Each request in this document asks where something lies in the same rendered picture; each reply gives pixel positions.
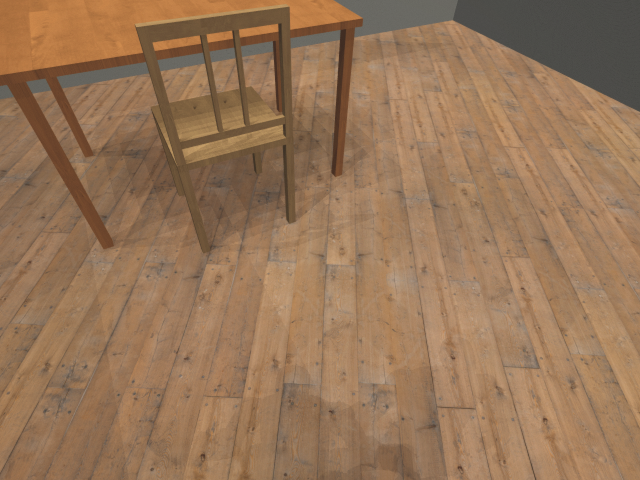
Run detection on table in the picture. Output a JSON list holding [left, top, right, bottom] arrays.
[[0, 0, 363, 249]]

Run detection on chair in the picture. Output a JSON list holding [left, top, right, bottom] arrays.
[[135, 4, 296, 253]]

